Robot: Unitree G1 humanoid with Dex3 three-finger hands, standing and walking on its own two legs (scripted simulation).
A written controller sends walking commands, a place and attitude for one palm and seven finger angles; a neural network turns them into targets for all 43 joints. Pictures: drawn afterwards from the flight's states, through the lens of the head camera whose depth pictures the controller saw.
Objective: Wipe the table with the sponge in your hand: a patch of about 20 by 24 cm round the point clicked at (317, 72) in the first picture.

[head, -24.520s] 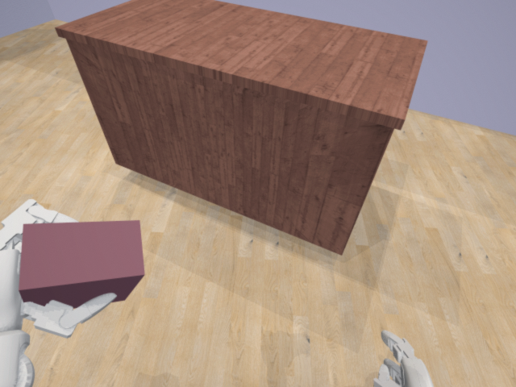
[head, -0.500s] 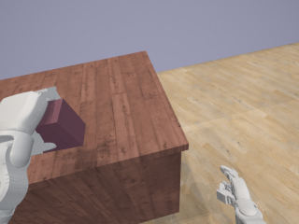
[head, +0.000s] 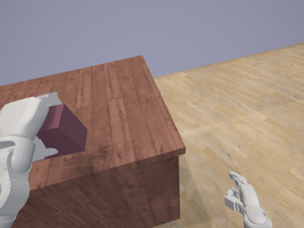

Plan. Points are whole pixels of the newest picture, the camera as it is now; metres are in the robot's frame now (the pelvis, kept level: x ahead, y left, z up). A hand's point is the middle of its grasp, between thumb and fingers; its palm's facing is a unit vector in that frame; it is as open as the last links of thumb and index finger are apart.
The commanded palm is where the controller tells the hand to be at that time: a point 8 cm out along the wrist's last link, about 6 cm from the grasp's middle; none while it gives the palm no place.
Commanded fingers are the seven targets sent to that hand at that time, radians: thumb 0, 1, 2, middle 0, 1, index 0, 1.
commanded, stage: move the sponge above the wiping area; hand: left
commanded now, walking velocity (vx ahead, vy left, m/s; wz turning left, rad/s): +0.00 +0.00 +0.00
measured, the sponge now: (52, 137) +0.24 +0.28 +0.16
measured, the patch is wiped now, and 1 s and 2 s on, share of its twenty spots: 0.00 0.00 0.00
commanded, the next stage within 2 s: none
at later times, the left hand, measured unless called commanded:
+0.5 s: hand (49, 132) +0.24 +0.27 +0.19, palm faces +0.20 -0.09 -0.97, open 10.4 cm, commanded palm +0.20 +0.28 +0.25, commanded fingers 0.00 0.10 1.30 -1.20 -1.60 -1.20 -1.60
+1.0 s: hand (51, 135) +0.25 +0.29 +0.17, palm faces +0.14 -0.06 -0.99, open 10.4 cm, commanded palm +0.21 +0.29 +0.24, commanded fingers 0.00 0.10 1.30 -1.20 -1.60 -1.20 -1.60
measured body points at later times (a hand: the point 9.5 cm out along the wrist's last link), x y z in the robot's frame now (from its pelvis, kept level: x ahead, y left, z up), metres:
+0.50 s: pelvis +0.01 +0.01 +0.00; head -0.01 -0.05 +0.45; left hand +0.22 +0.28 +0.24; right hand +0.27 -0.18 -0.07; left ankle +0.02 +0.13 -0.74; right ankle +0.02 -0.10 -0.74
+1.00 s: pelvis +0.01 +0.00 +0.00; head -0.01 -0.05 +0.45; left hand +0.23 +0.29 +0.22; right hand +0.26 -0.19 -0.08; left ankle +0.02 +0.13 -0.74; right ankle +0.02 -0.10 -0.74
